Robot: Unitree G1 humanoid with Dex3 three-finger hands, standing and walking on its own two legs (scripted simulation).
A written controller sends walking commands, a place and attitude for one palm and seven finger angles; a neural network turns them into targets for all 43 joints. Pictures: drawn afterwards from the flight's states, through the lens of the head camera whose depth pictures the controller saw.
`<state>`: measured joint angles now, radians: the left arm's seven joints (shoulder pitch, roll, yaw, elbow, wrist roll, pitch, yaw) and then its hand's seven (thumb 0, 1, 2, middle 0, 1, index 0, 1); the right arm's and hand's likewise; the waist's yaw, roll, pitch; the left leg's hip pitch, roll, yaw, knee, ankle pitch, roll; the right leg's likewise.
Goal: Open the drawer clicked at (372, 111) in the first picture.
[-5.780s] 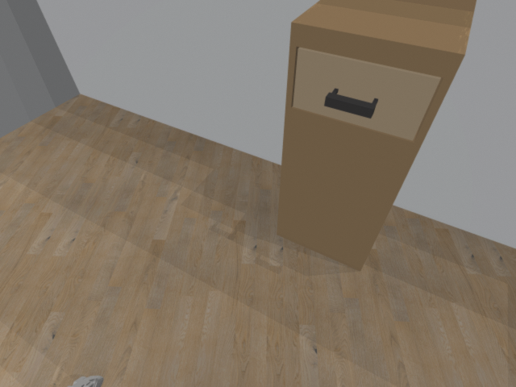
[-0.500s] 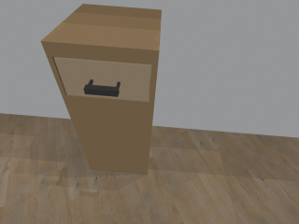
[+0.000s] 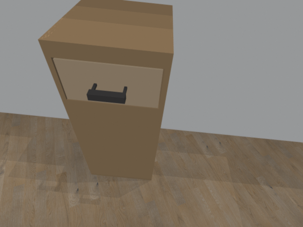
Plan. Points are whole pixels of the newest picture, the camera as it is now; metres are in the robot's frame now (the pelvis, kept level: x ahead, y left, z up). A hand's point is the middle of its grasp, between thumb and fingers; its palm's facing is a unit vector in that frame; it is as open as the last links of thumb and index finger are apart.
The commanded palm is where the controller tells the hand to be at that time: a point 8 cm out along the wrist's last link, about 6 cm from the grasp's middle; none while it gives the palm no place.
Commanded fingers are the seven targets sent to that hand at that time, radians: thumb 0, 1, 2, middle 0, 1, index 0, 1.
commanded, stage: come to a stop and stand still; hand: left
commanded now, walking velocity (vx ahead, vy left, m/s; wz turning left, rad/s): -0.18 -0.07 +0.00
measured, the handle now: (108, 92) +0.53 +0.20 +0.04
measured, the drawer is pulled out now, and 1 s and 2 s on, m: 0.00 0.00 0.00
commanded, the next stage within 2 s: look again from close up in 1.76 s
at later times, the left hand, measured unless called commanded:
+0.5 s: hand out of the picture +0.08 +0.18 -0.17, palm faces +0.03 -0.98 -0.19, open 7.4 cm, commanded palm none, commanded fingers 0.00 0.90 0.90 -0.20 -0.30 -0.20 -0.30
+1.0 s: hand out of the picture +0.00 +0.11 -0.15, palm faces -0.02 -0.97 -0.24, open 7.3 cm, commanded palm none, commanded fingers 0.00 0.90 0.90 -0.20 -0.30 -0.20 -0.30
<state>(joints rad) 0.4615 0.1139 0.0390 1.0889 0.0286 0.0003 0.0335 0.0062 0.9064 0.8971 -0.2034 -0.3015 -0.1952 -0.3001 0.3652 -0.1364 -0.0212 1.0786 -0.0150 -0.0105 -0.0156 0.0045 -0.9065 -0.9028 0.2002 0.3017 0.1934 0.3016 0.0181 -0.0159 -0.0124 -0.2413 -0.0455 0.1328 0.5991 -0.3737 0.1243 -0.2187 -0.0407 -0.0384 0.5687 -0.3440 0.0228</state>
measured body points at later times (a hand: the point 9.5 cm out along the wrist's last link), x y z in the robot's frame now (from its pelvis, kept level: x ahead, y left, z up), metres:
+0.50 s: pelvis +0.02 +0.01 +0.01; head +0.05 +0.03 +0.46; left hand +0.08 +0.24 -0.15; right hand -0.01 -0.20 -0.14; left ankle -0.02 +0.03 -0.73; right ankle +0.00 -0.14 -0.67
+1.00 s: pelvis +0.00 -0.06 +0.01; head -0.01 -0.10 +0.46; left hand +0.00 +0.16 -0.13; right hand -0.01 -0.28 -0.16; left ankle -0.02 +0.03 -0.73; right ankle -0.02 -0.15 -0.73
